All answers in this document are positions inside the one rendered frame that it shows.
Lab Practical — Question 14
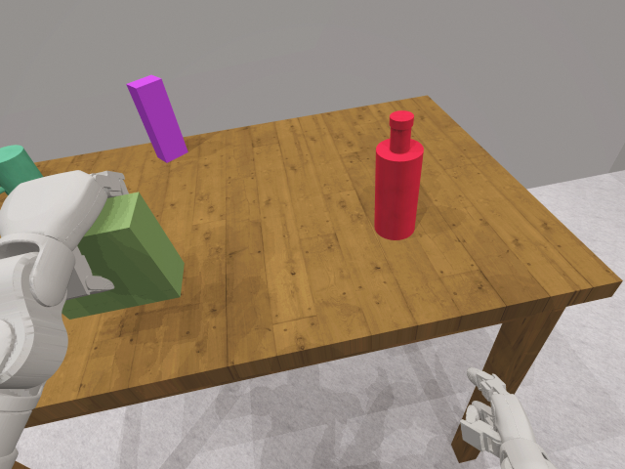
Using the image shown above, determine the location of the robot left hand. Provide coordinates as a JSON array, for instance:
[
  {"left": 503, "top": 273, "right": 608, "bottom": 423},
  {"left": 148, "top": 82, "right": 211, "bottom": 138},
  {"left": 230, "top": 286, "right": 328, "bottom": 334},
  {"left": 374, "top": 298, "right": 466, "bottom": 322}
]
[{"left": 0, "top": 170, "right": 129, "bottom": 300}]

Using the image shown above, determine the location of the table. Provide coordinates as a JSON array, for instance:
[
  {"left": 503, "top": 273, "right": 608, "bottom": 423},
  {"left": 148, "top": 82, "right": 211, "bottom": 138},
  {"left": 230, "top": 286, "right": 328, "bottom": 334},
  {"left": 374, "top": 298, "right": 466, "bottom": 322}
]
[{"left": 0, "top": 96, "right": 623, "bottom": 469}]

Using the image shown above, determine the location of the sponge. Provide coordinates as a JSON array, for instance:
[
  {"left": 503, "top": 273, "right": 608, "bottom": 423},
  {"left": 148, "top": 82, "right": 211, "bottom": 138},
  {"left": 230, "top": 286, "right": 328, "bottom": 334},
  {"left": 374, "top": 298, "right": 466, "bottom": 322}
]
[{"left": 62, "top": 192, "right": 185, "bottom": 320}]

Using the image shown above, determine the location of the robot right hand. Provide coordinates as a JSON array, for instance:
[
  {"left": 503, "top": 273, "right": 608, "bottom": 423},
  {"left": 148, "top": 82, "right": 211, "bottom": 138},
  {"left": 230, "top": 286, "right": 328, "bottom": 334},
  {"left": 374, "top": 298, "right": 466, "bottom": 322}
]
[{"left": 460, "top": 367, "right": 536, "bottom": 458}]

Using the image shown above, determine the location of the right robot forearm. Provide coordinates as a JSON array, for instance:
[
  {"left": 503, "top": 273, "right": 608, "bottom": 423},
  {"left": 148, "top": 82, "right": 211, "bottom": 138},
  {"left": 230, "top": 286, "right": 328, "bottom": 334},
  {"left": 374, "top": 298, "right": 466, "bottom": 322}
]
[{"left": 499, "top": 439, "right": 558, "bottom": 469}]

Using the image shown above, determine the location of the left robot forearm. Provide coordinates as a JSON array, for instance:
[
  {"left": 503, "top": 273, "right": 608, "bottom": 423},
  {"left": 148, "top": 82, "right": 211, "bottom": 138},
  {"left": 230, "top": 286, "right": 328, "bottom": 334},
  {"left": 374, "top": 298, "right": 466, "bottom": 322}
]
[{"left": 0, "top": 233, "right": 75, "bottom": 469}]

